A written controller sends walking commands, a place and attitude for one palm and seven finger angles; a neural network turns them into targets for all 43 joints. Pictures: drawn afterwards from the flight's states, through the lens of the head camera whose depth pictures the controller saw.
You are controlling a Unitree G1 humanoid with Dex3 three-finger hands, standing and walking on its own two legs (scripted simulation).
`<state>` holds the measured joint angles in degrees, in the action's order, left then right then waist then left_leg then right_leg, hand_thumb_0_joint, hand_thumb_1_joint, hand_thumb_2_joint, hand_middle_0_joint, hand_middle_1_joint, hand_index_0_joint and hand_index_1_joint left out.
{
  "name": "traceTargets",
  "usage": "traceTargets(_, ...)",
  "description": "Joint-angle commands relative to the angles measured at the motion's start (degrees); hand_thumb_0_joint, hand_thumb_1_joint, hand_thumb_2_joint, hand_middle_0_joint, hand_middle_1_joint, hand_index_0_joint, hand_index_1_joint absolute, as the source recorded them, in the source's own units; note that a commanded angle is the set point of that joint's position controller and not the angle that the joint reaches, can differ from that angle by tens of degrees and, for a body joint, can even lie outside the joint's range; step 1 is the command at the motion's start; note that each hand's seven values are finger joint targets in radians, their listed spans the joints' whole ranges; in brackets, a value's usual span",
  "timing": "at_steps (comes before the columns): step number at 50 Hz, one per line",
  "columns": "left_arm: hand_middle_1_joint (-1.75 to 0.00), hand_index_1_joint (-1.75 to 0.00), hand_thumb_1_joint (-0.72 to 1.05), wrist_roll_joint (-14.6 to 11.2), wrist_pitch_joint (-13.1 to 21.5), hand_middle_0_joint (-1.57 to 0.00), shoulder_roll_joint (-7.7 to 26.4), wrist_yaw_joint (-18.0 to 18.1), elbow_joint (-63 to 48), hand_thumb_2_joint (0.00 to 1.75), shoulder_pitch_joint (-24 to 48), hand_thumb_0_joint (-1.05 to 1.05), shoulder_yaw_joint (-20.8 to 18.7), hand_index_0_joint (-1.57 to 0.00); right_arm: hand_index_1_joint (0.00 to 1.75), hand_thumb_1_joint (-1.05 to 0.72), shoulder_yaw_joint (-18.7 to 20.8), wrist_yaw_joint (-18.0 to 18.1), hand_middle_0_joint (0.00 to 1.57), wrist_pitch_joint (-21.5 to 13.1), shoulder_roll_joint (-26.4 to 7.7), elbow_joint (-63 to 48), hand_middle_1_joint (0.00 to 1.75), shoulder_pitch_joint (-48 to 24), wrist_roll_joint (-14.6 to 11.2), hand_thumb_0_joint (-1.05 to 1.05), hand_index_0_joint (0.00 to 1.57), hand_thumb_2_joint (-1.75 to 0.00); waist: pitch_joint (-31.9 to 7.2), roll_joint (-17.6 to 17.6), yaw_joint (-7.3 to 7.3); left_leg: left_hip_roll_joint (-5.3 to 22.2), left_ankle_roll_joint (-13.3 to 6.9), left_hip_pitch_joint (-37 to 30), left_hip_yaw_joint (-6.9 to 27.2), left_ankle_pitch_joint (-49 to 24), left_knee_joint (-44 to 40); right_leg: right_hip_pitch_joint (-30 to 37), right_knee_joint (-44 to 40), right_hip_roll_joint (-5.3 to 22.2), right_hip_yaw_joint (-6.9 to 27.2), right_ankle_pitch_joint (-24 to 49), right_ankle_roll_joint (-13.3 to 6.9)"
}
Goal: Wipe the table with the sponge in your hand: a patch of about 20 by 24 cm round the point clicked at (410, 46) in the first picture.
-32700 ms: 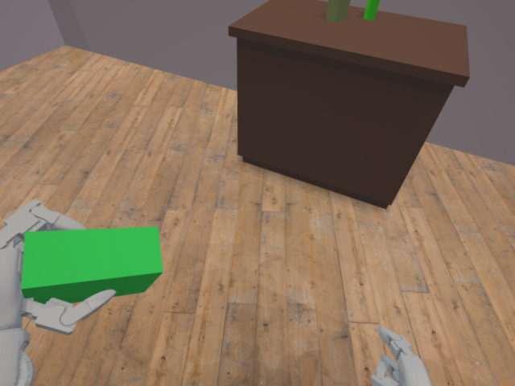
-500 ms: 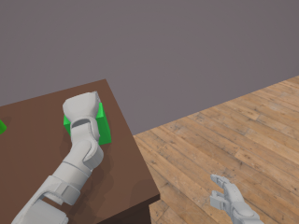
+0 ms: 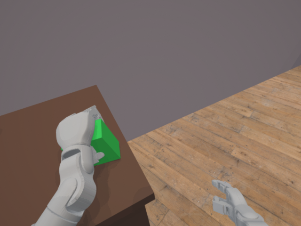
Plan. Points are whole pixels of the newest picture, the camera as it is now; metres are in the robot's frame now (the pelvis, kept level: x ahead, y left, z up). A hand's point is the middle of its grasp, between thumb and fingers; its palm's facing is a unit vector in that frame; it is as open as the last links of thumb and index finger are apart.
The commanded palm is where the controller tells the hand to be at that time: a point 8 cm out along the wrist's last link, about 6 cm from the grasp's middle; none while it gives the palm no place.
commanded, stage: wipe back along the third lane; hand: left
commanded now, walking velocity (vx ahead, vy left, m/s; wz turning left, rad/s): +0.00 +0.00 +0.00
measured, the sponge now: (97, 148) +0.30 +0.20 +0.07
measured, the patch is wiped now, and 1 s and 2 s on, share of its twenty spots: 1.00 1.00 1.00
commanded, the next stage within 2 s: slide back across to the middle lane in 0.38 s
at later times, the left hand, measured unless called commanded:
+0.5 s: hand (102, 154) +0.24 +0.15 +0.13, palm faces +0.24 -0.24 -0.94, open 10.0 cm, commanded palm +0.18 +0.16 +0.16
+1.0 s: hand (84, 166) +0.21 +0.18 +0.13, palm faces +0.11 -0.17 -0.98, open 10.0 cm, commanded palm +0.16 +0.21 +0.18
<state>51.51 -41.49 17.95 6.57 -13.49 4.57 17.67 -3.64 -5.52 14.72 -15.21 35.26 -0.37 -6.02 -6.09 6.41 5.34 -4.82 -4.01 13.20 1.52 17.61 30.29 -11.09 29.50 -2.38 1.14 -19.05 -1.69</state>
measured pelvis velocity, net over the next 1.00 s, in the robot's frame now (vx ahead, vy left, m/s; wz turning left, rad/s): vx -0.01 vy -0.09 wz -0.11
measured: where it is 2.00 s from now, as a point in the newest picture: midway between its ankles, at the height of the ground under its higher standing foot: outside the picture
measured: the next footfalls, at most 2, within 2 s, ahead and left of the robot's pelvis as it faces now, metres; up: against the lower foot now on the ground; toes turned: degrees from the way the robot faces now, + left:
none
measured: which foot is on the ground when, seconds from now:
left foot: down 0.00-1.00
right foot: down 0.00-1.00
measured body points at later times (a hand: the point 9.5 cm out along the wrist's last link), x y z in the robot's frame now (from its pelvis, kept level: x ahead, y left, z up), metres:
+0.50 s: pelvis -0.02 -0.06 +0.00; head -0.07 -0.12 +0.44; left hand +0.22 +0.16 +0.18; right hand +0.22 -0.28 -0.08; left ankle -0.02 +0.07 -0.73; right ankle -0.04 -0.11 -0.73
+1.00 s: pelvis -0.01 -0.09 +0.00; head -0.05 -0.16 +0.44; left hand +0.20 +0.18 +0.19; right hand +0.21 -0.34 -0.08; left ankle -0.01 +0.08 -0.72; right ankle -0.04 -0.11 -0.73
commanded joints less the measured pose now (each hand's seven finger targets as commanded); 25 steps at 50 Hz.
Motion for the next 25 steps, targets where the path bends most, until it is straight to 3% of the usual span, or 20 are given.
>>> traceTargets(1, -1.60, -1.60, 0.10, -5.8, -0.3, -1.20, -1.2, -2.7, -7.1, 1.30, 0.3, 0.00, 0.6, -1.20, 0.30, -0.90, 2.4, 0.8, 0.20, -2.3, -5.1, -11.0, 0.30, -14.4, -0.3, 0.00, 0.20, -0.90, -4.5, -9.4, -1.14, 6.3, 1.8, -2.9, 2.8, -20.8, -4.7, 3.1, -1.4, -0.9, -1.9, 19.2, -2.2)
traceTargets(8, -1.60, -1.60, 0.10, -6.3, -0.6, -1.20, 0.7, -2.4, -8.3, 1.30, -2.8, 0.00, -1.5, -1.20, 0.30, -0.90, 2.0, 2.5, 0.20, -2.2, -5.0, -11.3, 0.30, -14.6, -0.2, 0.00, 0.20, -0.90, -1.3, -8.2, -1.25, 5.1, 1.2, -0.6, 1.3, -15.6, -5.4, 4.2, -3.6, -0.5, 0.5, 17.0, -1.9)
traceTargets(10, -1.60, -1.60, 0.10, -6.2, -0.5, -1.20, 1.0, -2.6, -10.3, 1.30, -1.8, 0.00, -1.5, -1.20, 0.30, -0.90, 2.2, 2.9, 0.20, -2.2, -5.1, -11.6, 0.30, -14.6, -0.2, 0.00, 0.20, -0.90, -3.1, -7.8, -1.43, 5.0, 1.1, -1.0, 1.0, -15.1, -5.6, 5.1, -4.0, -0.4, 1.3, 16.5, -1.8)
traceTargets(11, -1.60, -1.60, 0.10, -6.2, -0.6, -1.20, 1.3, -2.6, -9.5, 1.30, -2.1, 0.00, -1.4, -1.20, 0.30, -0.90, 2.1, 3.2, 0.20, -2.3, -5.0, -11.6, 0.30, -14.9, -0.2, 0.00, 0.20, -0.90, -1.5, -8.5, -1.39, 4.8, 1.0, -0.7, 0.9, -13.9, -5.6, 4.5, -4.6, -0.4, 1.8, 15.0, -1.6)
traceTargets(20, -1.60, -1.60, 0.10, -6.5, 0.4, -1.20, 5.1, -2.7, -7.9, 1.30, -4.9, 0.00, -5.7, -1.20, 0.30, -0.90, 2.1, 4.5, 0.20, -3.8, -5.1, -11.4, 0.30, -14.9, 0.1, 0.00, 0.20, -0.90, -1.1, -12.1, -1.14, 3.4, 0.8, 1.3, -0.8, -10.3, -4.8, 6.5, -7.3, 0.6, 6.8, 12.9, 0.1)
traceTargets(24, -1.60, -1.60, 0.10, -7.1, 1.0, -1.20, 6.7, -2.8, -7.9, 1.30, -10.6, 0.00, -7.9, -1.20, 0.30, -0.90, 2.0, 4.6, 0.20, -4.6, -5.1, -11.2, 0.30, -15.0, 0.2, 0.00, 0.20, -0.90, -0.9, -12.0, -0.46, 2.9, 1.1, 1.9, -1.0, -10.8, -3.5, 8.0, -6.6, 1.6, 9.1, 19.4, 1.0)
traceTargets(25, -1.60, -1.60, 0.10, -7.1, 1.3, -1.20, 8.5, -2.9, -10.1, 1.30, -9.9, 0.00, -9.6, -1.20, 0.30, -0.90, 2.2, 4.5, 0.20, -4.6, -5.3, -11.3, 0.30, -14.9, 0.3, 0.00, 0.20, -0.90, -2.6, -11.2, -0.39, 2.9, 1.1, 1.8, -0.8, -11.4, -3.5, 9.3, -6.1, 1.8, 9.6, 21.4, 1.1)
